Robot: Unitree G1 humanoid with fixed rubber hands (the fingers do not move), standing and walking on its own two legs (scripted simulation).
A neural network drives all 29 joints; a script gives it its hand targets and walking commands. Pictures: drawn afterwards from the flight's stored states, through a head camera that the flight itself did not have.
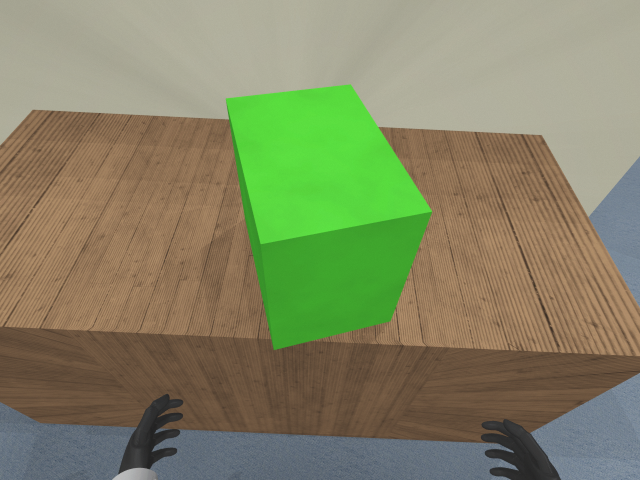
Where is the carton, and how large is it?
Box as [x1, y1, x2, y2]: [226, 84, 431, 349]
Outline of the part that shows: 350,84 226,98 245,220 274,349 389,321 431,213 431,210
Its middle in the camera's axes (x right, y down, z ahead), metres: -0.01 -0.04 +0.63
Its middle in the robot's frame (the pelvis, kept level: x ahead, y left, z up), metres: +0.52 +0.04 +0.01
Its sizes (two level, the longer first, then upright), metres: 0.298 0.204 0.272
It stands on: a pedestal, 0.63 m high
